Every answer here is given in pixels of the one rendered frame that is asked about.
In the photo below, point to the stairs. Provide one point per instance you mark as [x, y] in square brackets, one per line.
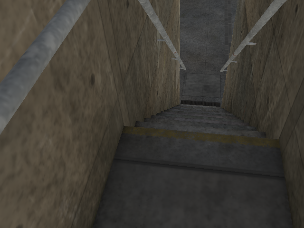
[202, 119]

